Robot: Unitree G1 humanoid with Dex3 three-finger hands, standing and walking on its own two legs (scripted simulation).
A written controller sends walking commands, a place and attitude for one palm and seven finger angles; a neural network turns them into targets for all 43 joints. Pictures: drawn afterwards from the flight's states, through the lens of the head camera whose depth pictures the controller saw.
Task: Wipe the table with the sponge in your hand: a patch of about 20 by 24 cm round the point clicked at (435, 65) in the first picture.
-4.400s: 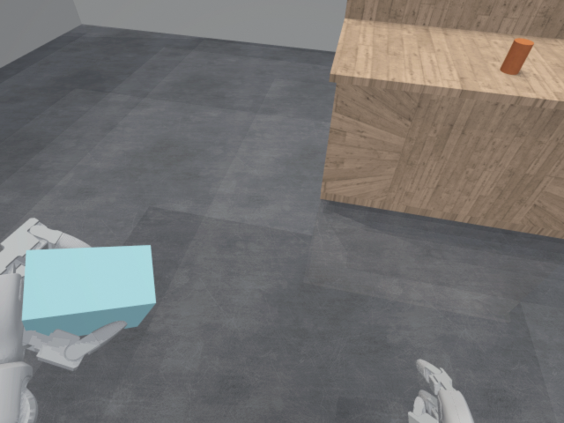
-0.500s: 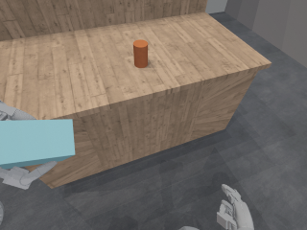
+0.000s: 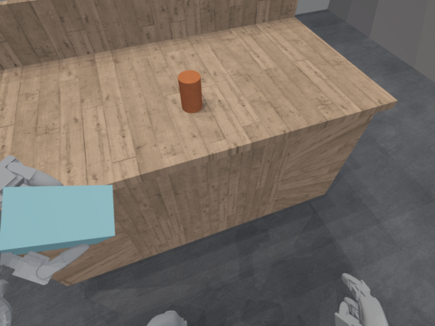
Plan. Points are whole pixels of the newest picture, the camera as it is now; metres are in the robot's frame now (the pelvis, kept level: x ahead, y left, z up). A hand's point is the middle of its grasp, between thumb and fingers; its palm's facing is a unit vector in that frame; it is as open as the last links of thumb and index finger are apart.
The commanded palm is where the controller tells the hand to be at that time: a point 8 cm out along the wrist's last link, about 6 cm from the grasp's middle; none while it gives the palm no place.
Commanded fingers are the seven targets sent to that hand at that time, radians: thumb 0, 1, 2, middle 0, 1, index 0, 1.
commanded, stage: take the last steps up to it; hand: left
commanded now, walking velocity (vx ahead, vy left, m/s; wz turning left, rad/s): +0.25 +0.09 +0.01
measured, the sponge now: (73, 219) +0.23 +0.20 +0.16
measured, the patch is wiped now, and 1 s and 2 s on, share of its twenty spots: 0.00 0.00 0.00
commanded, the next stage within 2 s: come to a stop and stand still in 0.68 s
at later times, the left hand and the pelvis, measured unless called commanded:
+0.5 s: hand (57, 171) +0.29 +0.24 +0.17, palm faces +0.42 -0.75 -0.50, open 10.6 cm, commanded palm +0.25 +0.28 +0.17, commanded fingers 0.00 0.10 1.30 -1.20 -1.60 -1.20 -1.60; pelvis +0.08 +0.00 -0.01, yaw -1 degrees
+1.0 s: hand (50, 146) +0.34 +0.28 +0.17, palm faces +0.42 -0.82 -0.38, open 10.6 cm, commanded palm +0.29 +0.30 +0.17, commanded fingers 0.00 0.10 1.30 -1.20 -1.60 -1.20 -1.60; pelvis +0.12 +0.03 -0.01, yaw -1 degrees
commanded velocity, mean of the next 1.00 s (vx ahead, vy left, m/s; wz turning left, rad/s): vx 0.12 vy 0.03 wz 0.00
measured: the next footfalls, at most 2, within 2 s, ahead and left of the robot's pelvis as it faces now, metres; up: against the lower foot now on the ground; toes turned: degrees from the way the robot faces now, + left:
left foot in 0.08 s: +0.13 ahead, +0.13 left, +0.00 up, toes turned +9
right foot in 0.46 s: +0.16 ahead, -0.09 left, +0.00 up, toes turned -9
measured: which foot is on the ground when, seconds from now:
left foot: up 0.00-0.06, down 0.08-0.48, up 0.50-0.84, down 0.86-1.00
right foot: down 0.00-0.10, up 0.12-0.44, down 0.46-0.88, up 0.90-1.00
